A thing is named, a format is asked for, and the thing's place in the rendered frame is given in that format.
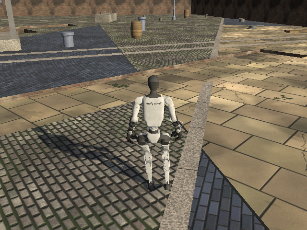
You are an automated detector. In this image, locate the right robot forearm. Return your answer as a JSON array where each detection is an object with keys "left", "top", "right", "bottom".
[{"left": 172, "top": 116, "right": 181, "bottom": 133}]

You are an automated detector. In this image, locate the left robot foot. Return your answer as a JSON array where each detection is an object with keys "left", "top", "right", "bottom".
[{"left": 148, "top": 178, "right": 155, "bottom": 190}]

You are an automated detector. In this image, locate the robot right hand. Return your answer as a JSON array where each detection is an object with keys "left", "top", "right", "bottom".
[{"left": 171, "top": 131, "right": 182, "bottom": 141}]

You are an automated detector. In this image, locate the right robot foot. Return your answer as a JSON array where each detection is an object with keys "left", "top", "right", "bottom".
[{"left": 164, "top": 182, "right": 171, "bottom": 190}]

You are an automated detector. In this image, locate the robot left hand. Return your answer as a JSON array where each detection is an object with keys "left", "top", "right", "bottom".
[{"left": 126, "top": 133, "right": 137, "bottom": 144}]

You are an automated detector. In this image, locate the robot foot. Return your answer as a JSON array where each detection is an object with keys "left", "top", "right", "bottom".
[
  {"left": 164, "top": 182, "right": 171, "bottom": 190},
  {"left": 148, "top": 178, "right": 155, "bottom": 190}
]

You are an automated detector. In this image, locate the left robot forearm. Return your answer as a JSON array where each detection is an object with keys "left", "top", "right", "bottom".
[{"left": 127, "top": 116, "right": 136, "bottom": 135}]

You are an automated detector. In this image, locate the robot right upper arm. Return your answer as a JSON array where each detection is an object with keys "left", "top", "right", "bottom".
[{"left": 164, "top": 96, "right": 177, "bottom": 122}]

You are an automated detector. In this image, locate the robot left upper arm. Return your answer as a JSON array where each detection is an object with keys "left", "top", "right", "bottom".
[{"left": 131, "top": 96, "right": 144, "bottom": 123}]

